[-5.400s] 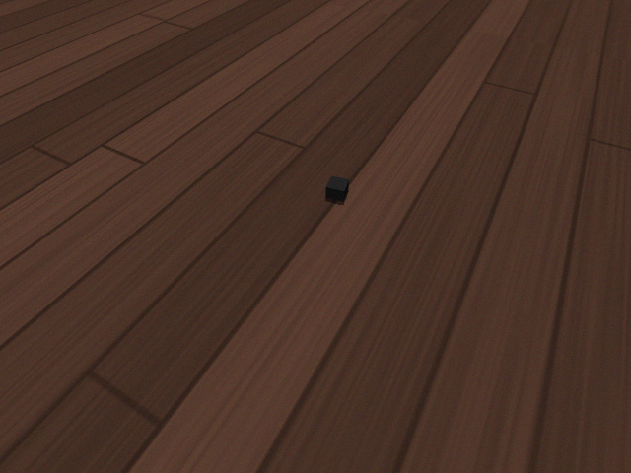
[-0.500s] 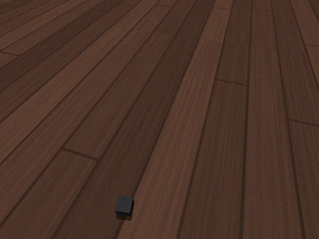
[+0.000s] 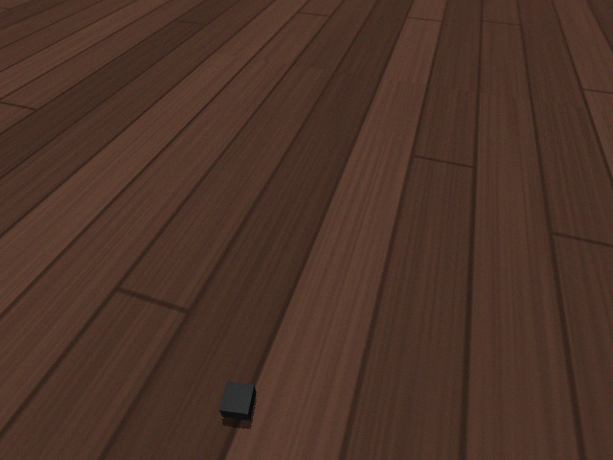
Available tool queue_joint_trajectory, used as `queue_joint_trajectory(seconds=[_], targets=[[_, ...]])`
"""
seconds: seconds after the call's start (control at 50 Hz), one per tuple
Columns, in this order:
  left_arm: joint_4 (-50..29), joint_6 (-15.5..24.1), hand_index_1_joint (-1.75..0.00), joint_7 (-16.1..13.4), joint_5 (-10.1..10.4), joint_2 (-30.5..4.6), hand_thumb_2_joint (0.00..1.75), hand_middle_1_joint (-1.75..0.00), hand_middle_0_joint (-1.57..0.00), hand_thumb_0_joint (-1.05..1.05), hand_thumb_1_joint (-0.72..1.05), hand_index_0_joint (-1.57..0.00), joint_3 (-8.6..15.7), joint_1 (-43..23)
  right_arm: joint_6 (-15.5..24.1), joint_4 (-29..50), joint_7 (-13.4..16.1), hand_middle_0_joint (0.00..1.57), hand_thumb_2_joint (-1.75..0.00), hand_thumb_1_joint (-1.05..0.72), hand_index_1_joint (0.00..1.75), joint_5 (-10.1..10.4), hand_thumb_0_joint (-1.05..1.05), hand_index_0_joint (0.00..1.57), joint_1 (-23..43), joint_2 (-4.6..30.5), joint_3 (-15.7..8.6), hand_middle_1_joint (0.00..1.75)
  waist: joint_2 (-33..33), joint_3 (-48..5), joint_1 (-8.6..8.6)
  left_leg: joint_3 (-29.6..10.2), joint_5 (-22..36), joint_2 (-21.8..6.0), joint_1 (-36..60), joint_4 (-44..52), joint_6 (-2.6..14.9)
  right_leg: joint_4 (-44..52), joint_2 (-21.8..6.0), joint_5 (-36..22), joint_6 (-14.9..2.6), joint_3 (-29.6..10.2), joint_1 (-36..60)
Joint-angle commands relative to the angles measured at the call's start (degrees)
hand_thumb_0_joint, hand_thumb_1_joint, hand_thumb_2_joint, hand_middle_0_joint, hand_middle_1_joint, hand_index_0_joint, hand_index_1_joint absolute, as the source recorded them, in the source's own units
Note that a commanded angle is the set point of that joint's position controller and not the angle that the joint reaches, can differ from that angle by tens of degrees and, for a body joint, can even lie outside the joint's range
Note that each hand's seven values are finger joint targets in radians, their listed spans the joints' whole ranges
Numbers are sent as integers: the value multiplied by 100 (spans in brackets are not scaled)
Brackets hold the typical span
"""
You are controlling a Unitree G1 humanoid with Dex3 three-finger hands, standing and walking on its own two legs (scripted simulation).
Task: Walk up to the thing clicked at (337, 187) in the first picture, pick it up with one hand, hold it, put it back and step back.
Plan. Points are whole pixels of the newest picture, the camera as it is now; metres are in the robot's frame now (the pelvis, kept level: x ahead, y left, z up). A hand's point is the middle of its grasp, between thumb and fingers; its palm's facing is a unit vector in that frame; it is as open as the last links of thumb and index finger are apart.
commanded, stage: stand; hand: left
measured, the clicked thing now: (238, 400) +0.44 +0.23 -0.75
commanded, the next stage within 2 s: none
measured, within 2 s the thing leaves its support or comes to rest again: neither
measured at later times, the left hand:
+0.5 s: hand out of the picture +0.06 +0.25 -0.16, palm faces -0.02 -0.94 -0.35, open 7.3 cm
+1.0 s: hand out of the picture +0.07 +0.25 -0.15, palm faces -0.02 -0.94 -0.35, open 7.3 cm
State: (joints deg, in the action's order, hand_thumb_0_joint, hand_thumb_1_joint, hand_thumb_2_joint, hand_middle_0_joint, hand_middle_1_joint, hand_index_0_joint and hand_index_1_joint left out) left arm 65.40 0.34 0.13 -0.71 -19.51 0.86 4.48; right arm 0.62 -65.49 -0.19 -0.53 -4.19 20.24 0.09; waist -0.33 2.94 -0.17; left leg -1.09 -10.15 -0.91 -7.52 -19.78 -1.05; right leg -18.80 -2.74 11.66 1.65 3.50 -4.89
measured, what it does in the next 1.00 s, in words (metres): stands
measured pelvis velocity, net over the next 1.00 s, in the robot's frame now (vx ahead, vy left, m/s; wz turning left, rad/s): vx -0.01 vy -0.01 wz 0.00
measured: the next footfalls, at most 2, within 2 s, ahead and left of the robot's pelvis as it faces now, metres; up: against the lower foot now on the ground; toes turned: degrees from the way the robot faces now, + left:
none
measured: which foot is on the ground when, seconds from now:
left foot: down 0.00-1.00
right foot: down 0.00-1.00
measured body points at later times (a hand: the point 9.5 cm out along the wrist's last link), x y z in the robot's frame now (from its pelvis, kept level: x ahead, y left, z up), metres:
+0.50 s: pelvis -0.01 +0.00 +0.00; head -0.01 -0.01 +0.45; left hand +0.06 +0.30 -0.13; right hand +0.06 -0.31 -0.14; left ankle +0.01 +0.13 -0.75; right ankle -0.02 -0.13 -0.75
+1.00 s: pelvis -0.01 -0.01 +0.00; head +0.00 -0.01 +0.45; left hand +0.07 +0.29 -0.13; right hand +0.07 -0.31 -0.14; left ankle +0.01 +0.13 -0.75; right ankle -0.02 -0.13 -0.75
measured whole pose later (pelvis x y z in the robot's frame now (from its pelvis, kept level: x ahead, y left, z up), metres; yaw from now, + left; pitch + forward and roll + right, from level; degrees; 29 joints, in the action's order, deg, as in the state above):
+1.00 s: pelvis -0.01 -0.01 +0.00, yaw +0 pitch -2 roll +0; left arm 65.0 0.3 0.3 -0.8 -19.8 0.3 6.2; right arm 0.5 -65.6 -0.4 -0.6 -5.6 20.3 0.6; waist -0.7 2.6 -0.1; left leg -1.1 -9.1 -1.6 -7.4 -18.7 -1.7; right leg -18.6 -2.1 11.1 1.0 3.4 -5.3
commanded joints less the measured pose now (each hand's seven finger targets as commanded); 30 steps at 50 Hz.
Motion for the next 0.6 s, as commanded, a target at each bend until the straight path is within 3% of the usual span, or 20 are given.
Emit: queue_joint_trajectory(seconds=[0.0,0.22,0.28,0.38,0.48,0.58], targets=[[-302,137,-30,-62,28,-1284,90,-30,-20,0,90,-20,193,-183,123,344,70,20,-90,-90,30,20,0,20,274,1209,-216,30,4,-665,-8,-443,1590,-681,197,255,168,247,-577,-1115,-197,-414,176],[-301,141,-30,-53,12,-1285,90,-30,-20,0,90,-20,165,-203,103,329,56,20,-90,-90,30,20,0,20,294,1240,-196,30,18,-539,15,-395,1092,-653,111,340,174,382,-604,-861,-204,-493,118],[-290,125,-30,-53,16,-1292,90,-30,-20,0,90,-20,165,-182,94,307,41,20,-90,-90,30,11,0,20,248,1225,-200,30,74,-343,19,-444,589,-626,-17,487,144,451,-539,-272,-194,-443,-54],[-278,119,-30,-34,8,-1293,90,-30,-20,0,90,-20,160,-123,84,292,25,20,-90,-90,30,0,0,20,176,1247,-217,30,-15,-213,41,-468,52,-591,-167,527,162,518,-544,98,-201,-503,-185],[-304,122,-30,-30,2,-1298,90,-30,-20,0,90,-20,164,-61,87,293,18,20,-90,-90,30,-5,0,20,190,1255,-242,30,-20,-242,7,-498,63,-595,-139,483,173,512,-537,144,-210,-530,-248],[-331,137,-30,-32,15,-1303,90,-30,-20,0,90,-20,164,-40,101,289,24,20,-90,-90,30,-2,0,20,98,1236,-221,30,34,-463,18,-498,540,-637,-37,397,179,404,-571,-289,-237,-532,-60]])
